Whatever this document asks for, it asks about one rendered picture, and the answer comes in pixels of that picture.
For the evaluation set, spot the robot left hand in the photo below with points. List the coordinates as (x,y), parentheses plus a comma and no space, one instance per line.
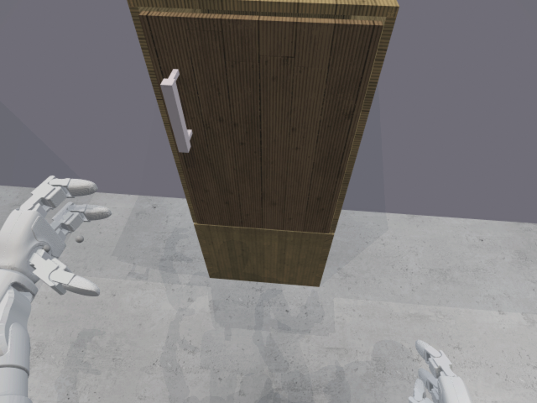
(26,231)

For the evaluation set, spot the cupboard door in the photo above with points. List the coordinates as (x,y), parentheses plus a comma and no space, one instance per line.
(273,104)

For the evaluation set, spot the robot right hand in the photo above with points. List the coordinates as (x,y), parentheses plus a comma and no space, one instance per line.
(443,385)

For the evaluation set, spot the left robot forearm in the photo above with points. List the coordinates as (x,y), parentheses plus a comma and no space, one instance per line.
(16,294)

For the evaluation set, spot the handle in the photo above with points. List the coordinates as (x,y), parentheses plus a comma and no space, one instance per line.
(174,108)

